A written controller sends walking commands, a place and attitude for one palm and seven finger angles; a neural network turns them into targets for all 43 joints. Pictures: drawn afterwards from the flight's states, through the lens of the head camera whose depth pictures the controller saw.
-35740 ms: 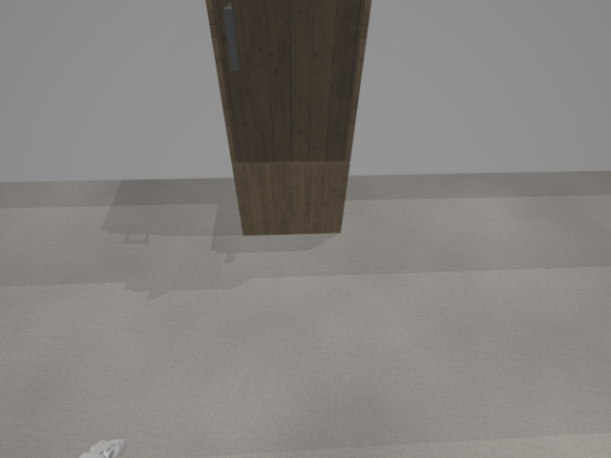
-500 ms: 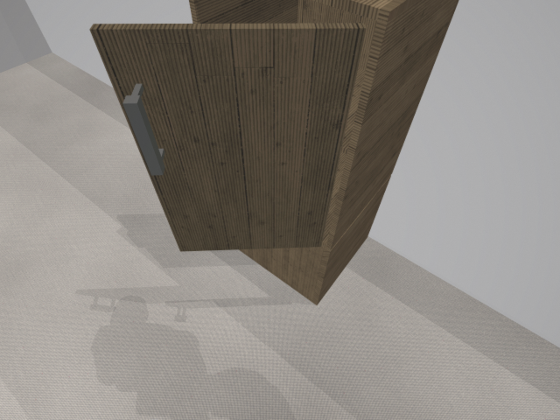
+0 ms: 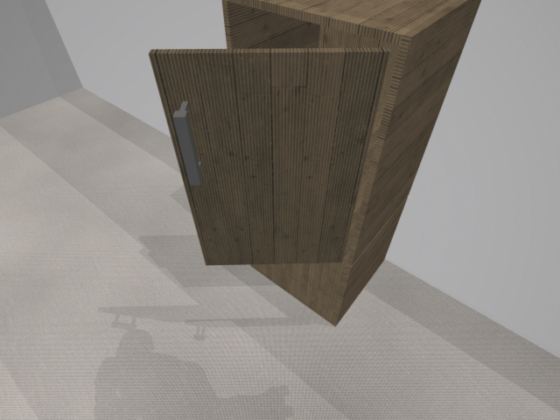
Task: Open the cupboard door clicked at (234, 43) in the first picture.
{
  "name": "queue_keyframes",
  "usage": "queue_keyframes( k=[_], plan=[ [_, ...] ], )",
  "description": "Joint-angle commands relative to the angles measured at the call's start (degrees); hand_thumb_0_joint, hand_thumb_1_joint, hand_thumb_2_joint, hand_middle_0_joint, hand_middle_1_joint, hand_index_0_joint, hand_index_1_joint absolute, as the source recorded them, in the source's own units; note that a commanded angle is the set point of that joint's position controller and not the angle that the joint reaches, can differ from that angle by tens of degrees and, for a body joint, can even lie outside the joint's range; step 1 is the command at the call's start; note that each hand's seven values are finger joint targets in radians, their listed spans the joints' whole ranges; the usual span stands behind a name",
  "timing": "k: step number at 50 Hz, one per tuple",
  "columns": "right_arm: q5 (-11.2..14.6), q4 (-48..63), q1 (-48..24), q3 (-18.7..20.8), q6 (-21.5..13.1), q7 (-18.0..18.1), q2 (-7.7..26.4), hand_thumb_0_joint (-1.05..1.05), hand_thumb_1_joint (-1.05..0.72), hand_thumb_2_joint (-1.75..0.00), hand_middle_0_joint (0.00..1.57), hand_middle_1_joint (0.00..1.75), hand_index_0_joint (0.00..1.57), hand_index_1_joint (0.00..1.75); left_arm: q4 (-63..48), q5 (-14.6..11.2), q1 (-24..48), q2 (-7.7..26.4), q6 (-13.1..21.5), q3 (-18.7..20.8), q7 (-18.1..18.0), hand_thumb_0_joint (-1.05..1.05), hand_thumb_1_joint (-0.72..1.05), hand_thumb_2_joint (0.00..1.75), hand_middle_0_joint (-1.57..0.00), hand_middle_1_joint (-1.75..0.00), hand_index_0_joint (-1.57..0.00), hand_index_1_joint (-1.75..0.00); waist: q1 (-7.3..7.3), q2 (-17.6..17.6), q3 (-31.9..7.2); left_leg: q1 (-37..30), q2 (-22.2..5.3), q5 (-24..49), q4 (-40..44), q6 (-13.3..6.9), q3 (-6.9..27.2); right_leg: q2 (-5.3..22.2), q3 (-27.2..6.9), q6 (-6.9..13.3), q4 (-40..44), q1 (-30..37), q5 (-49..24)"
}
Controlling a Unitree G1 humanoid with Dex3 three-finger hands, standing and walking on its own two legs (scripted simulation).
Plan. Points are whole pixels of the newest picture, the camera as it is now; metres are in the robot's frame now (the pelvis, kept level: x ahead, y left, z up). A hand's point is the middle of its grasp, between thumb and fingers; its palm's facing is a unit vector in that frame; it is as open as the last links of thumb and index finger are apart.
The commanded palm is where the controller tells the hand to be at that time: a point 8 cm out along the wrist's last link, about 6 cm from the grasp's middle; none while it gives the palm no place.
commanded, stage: come to a stop and stand still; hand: left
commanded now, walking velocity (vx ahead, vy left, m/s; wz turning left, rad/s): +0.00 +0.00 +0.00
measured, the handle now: (190, 144) +0.56 +0.21 +0.10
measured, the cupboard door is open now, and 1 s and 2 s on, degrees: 41 41 41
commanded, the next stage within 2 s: look again from close up in 1.56 s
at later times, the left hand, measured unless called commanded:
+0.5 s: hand out of the picture -0.01 +0.19 -0.15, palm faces +0.00 -0.96 -0.27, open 7.4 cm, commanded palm none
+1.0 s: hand out of the picture +0.05 +0.19 -0.14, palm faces +0.01 -0.95 -0.30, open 7.4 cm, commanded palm none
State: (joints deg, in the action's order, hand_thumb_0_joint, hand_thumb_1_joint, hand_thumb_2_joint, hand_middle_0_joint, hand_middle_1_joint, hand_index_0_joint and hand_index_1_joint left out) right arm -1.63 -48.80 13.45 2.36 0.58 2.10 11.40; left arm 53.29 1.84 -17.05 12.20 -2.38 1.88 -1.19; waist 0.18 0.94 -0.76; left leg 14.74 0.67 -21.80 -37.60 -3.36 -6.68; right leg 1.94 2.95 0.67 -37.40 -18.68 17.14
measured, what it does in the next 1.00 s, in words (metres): stands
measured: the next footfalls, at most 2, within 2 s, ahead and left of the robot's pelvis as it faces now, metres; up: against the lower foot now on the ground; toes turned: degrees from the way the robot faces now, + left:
none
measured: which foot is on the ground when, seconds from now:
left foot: down 0.00-1.00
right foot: down 0.00-1.00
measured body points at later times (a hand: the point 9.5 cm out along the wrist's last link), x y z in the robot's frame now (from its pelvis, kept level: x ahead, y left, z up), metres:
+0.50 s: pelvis -0.04 -0.02 +0.02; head -0.04 -0.03 +0.47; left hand -0.01 +0.24 -0.12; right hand -0.03 -0.29 -0.13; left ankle -0.01 +0.08 -0.72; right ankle +0.03 -0.12 -0.72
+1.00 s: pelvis -0.01 -0.03 +0.02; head -0.01 -0.04 +0.47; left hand +0.04 +0.24 -0.11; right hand +0.03 -0.30 -0.13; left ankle -0.01 +0.08 -0.72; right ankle +0.03 -0.12 -0.72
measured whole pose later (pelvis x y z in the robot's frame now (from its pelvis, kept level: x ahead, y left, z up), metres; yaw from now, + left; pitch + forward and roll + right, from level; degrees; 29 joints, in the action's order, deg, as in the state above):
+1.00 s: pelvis -0.01 -0.03 +0.02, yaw +2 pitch -2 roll +0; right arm -0.8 -62.5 13.1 0.3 -0.7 0.5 15.3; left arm 61.2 1.0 -10.6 15.2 0.8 -0.2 -0.6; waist -0.8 0.8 1.1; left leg 8.3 -0.1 -11.8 -21.7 -0.8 -3.9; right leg 0.2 5.7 2.4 -22.2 -11.6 9.2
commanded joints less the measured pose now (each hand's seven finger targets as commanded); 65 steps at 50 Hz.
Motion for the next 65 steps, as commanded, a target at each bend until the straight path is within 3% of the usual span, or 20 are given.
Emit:
queue_keyframes(
  k=[1,2,4,8,13,16,26,32,38,46,65],
  plan=[
    [0.5,3.0,3.3,1.6,-1.3,-0.2,6.0,0.00,-0.90,-0.90,0.20,0.30,0.20,0.30,-5.1,-0.2,0.4,7.4,2.3,1.0,-0.6,0.00,0.90,0.90,-0.20,-0.30,-0.20,-0.30,-2.03,-5.0,1.4,2.2,-4.7,11.0,8.8,0.8,7.9,5.8,-8.5,4.1,7.7,0.5,-12.0],
    [0.4,2.6,3.7,1.7,-1.2,-0.2,6.6,0.00,-0.90,-0.90,0.20,0.30,0.20,0.30,-5.5,-0.3,1.4,7.6,2.3,1.0,-0.6,0.00,0.90,0.90,-0.20,-0.30,-0.20,-0.30,-2.15,-7.9,1.4,1.3,-4.6,9.6,8.6,0.7,7.8,5.7,-8.8,4.0,8.7,-0.7,-9.2],
    [0.3,2.0,3.2,1.7,-1.5,-0.5,7.4,0.00,-0.90,-0.90,0.20,0.30,0.20,0.30,-5.8,-0.4,2.4,7.7,2.2,1.0,-0.7,0.00,0.90,0.90,-0.20,-0.30,-0.20,-0.30,-1.94,-5.4,2.9,0.8,-5.6,7.8,12.1,0.0,9.3,4.4,-7.2,3.2,9.1,-1.9,-4.3],
    [0.3,1.0,1.1,1.9,-1.9,-0.9,9.4,0.00,-0.90,-0.90,0.20,0.30,0.20,0.30,-4.8,-0.4,0.8,7.9,2.3,0.9,-0.6,0.00,0.90,0.90,-0.20,-0.30,-0.20,-0.30,-0.18,0.4,4.2,5.0,-8.3,1.0,19.4,-0.7,12.5,2.5,-3.9,1.5,8.7,2.5,-3.5],
    [0.3,-1.0,1.3,1.9,-2.0,-1.1,9.8,0.00,-0.90,-0.90,0.20,0.30,0.20,0.30,-3.0,-0.3,0.4,8.2,2.8,1.0,-0.6,0.00,0.90,0.90,-0.20,-0.30,-0.20,-0.30,0.02,0.2,3.5,5.4,-8.1,-3.9,22.2,-0.5,12.9,3.0,-4.0,1.5,10.7,4.7,-3.1],
    [0.3,-2.4,2.0,1.8,-1.9,-1.2,9.9,0.00,-0.90,-0.90,0.20,0.30,0.20,0.30,-1.9,-0.3,0.4,8.6,3.0,1.1,-0.5,0.00,0.90,0.90,-0.20,-0.30,-0.20,-0.30,-0.12,-1.4,4.5,5.8,-7.4,-5.9,22.3,-0.3,12.2,3.8,-5.3,1.6,13.2,4.2,0.8],
    [0.4,-7.1,3.6,1.8,-2.1,-1.3,12.1,0.00,-0.90,-0.90,0.20,0.30,0.20,0.30,1.0,-0.4,2.7,12.0,3.8,1.5,-0.2,0.00,0.90,0.90,-0.20,-0.30,-0.20,-0.30,-0.91,-1.7,4.5,2.9,-6.2,-4.1,20.3,0.3,10.6,6.0,-9.0,2.3,19.8,2.0,8.9],
    [0.5,-9.5,4.7,1.3,-2.0,-1.4,12.4,0.00,-0.90,-0.90,0.20,0.30,0.20,0.30,2.6,-0.7,4.4,13.2,4.0,1.4,-0.1,0.00,0.90,0.90,-0.20,-0.30,-0.20,-0.30,-1.50,-2.5,3.8,0.4,-5.2,0.9,17.6,0.8,9.0,7.4,-10.7,2.8,23.1,1.6,11.2],
    [0.6,-10.4,3.0,0.6,-2.5,-1.4,12.9,0.00,-0.90,-0.90,0.20,0.30,0.20,0.30,3.9,-0.9,5.3,13.2,4.2,0.8,-0.2,0.00,0.90,0.90,-0.20,-0.30,-0.20,-0.30,-0.73,0.0,3.1,0.3,-6.8,5.0,20.0,1.1,10.0,6.5,-8.4,2.4,21.3,6.3,2.1],
    [0.8,-11.3,0.6,0.0,-2.6,-1.2,13.5,0.00,-0.90,-0.90,0.20,0.30,0.20,0.30,4.9,-1.0,6.4,12.9,4.3,0.3,-0.3,0.00,0.90,0.90,-0.20,-0.30,-0.20,-0.30,-0.41,-1.3,2.1,-2.0,-7.5,11.3,21.2,1.4,9.9,6.3,-6.5,1.8,20.5,9.7,-6.9],
    [0.8,-11.9,-3.6,-0.4,-2.5,-0.8,13.8,0.00,-0.90,-0.90,0.20,0.30,0.20,0.30,5.9,-0.9,7.1,13.0,4.4,0.0,-0.5,0.00,0.90,0.90,-0.20,-0.30,-0.20,-0.30,-0.32,-0.8,0.5,-6.8,-8.1,17.5,22.0,1.9,9.3,6.3,-5.4,1.4,20.9,12.4,-15.7]
  ],
)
